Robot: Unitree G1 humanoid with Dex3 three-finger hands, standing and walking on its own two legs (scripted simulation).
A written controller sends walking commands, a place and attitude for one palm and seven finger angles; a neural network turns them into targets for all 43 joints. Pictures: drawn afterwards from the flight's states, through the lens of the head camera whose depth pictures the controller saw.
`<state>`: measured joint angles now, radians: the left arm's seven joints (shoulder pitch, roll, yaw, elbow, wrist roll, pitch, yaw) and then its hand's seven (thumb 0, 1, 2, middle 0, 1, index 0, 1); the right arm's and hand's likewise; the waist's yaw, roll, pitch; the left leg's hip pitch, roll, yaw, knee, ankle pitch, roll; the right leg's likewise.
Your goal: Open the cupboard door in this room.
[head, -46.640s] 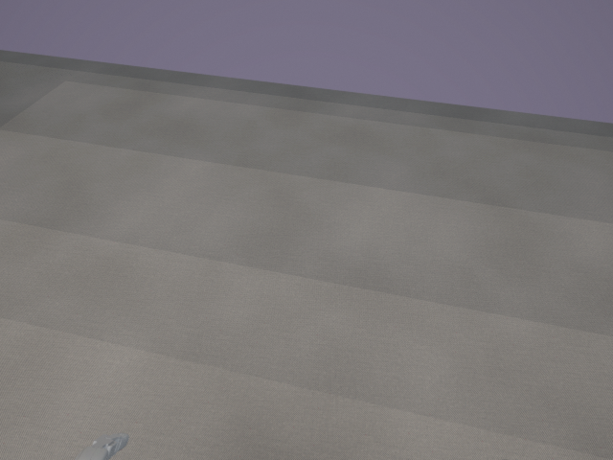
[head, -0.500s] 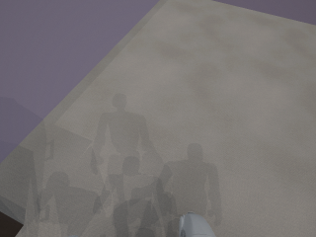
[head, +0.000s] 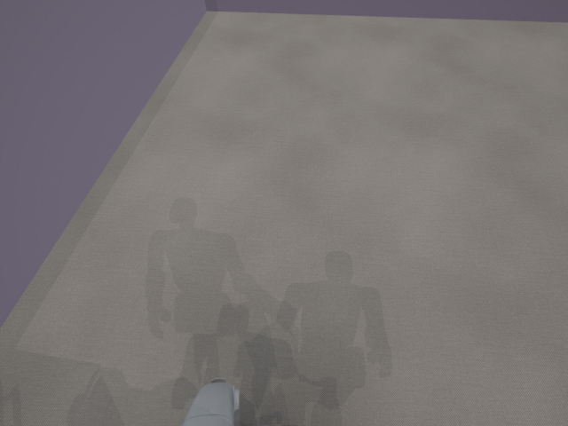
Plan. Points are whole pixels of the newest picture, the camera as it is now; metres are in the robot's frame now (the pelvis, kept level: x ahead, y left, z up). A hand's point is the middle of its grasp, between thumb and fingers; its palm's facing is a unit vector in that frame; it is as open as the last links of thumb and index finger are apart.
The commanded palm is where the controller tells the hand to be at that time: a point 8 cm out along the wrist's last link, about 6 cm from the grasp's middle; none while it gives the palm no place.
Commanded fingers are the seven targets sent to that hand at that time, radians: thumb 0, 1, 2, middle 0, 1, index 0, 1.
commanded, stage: walk to a spot facing it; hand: left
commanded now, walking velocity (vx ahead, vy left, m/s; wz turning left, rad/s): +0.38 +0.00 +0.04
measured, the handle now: out of the picture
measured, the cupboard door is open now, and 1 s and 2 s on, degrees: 49 49 49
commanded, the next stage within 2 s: turn to face it in 0.28 s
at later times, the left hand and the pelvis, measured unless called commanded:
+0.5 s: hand (204, 343) +0.28 +0.17 -0.18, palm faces +0.08 -0.98 -0.18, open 7.3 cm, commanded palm none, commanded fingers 0.00 0.90 0.90 -0.20 -0.30 -0.20 -0.30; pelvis +0.28 +0.00 -0.01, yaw +3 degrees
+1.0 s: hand (235, 228) +0.52 +0.14 -0.17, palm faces +0.35 -0.92 -0.18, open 7.2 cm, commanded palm none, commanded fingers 0.00 0.90 0.90 -0.20 -0.30 -0.20 -0.30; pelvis +0.46 -0.06 -0.01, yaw +22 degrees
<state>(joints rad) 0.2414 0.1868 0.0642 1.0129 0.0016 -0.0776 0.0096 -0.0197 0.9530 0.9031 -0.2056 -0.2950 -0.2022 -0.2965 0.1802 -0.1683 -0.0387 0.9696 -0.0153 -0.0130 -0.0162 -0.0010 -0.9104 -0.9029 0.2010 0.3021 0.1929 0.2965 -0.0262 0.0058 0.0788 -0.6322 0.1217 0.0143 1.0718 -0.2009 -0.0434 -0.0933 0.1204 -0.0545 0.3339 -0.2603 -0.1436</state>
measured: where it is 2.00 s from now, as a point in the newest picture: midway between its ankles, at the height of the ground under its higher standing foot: (328, 325)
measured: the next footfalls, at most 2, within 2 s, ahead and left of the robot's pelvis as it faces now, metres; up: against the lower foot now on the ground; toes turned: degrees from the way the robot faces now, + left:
left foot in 0.32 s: +0.26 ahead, +0.06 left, +0.00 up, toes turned +5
right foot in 0.70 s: +0.52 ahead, -0.15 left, +0.00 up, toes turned +3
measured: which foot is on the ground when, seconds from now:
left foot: up 0.00-0.30, down 0.32-0.70, up 0.72-1.00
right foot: down 0.00-0.32, up 0.34-0.68, down 0.70-1.00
